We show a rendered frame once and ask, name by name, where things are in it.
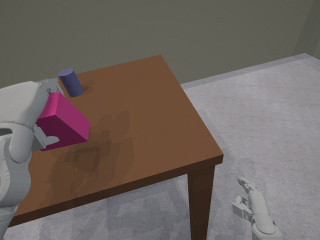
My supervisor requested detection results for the left robot forearm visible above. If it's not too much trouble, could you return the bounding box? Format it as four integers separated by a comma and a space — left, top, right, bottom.
0, 122, 35, 240

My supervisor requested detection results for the table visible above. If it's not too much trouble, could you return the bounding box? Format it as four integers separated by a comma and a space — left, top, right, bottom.
8, 54, 224, 240

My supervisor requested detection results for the left robot hand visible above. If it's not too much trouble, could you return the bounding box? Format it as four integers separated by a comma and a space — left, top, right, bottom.
0, 78, 65, 151

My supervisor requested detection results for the right robot hand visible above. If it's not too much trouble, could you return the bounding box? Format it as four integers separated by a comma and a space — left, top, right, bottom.
232, 176, 270, 222

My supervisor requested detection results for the right robot forearm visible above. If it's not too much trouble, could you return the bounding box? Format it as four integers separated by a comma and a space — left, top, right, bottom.
251, 214, 283, 240

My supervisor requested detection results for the sponge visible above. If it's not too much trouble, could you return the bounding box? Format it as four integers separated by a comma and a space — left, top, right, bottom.
36, 91, 89, 152

